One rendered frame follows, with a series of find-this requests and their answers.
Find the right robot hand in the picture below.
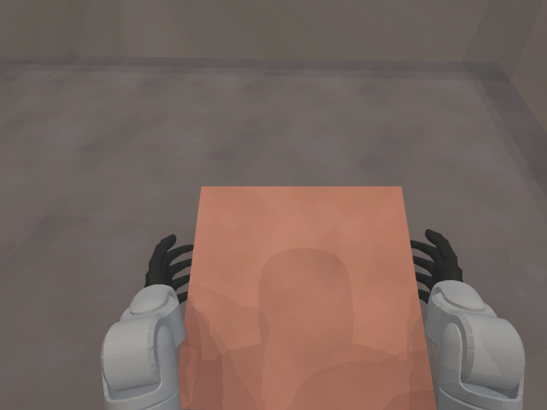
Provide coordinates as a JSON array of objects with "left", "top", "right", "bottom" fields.
[{"left": 410, "top": 229, "right": 463, "bottom": 304}]

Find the right robot forearm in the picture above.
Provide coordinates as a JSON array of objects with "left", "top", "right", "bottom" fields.
[{"left": 425, "top": 280, "right": 525, "bottom": 410}]

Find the left robot forearm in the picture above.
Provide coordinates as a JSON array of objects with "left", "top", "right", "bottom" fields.
[{"left": 100, "top": 284, "right": 185, "bottom": 410}]

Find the carton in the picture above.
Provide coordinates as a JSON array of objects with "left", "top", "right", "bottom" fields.
[{"left": 178, "top": 186, "right": 437, "bottom": 410}]

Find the left robot hand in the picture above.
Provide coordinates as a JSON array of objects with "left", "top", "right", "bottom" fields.
[{"left": 144, "top": 234, "right": 194, "bottom": 304}]

